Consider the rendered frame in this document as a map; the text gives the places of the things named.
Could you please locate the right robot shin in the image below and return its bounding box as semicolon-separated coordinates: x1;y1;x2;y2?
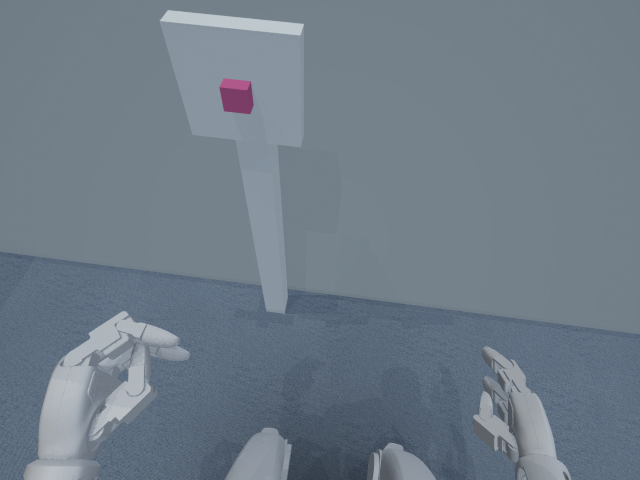
382;443;404;452

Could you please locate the right robot hand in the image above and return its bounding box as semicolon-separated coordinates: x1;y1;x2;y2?
473;346;557;463

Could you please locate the right robot forearm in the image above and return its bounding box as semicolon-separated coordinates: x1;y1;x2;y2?
515;454;571;480

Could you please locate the button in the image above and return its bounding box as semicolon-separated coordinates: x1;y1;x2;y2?
219;78;254;114

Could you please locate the left robot forearm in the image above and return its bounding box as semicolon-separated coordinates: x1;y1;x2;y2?
23;459;101;480

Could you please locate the left robot hand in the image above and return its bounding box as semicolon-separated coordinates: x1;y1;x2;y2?
38;311;191;460

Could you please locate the panel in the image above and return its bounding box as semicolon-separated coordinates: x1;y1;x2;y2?
160;10;304;314

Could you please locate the left robot thigh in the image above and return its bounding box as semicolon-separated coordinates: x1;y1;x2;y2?
224;433;292;480

